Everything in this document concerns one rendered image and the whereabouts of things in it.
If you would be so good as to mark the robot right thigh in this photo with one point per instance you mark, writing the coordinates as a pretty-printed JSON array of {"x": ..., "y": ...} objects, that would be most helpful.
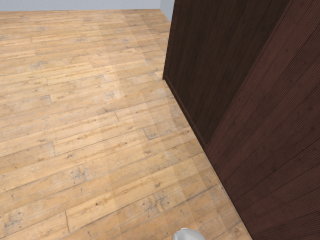
[{"x": 188, "y": 234}]

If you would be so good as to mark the wardrobe door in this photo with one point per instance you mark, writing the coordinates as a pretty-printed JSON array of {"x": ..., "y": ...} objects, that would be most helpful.
[
  {"x": 215, "y": 45},
  {"x": 266, "y": 148}
]

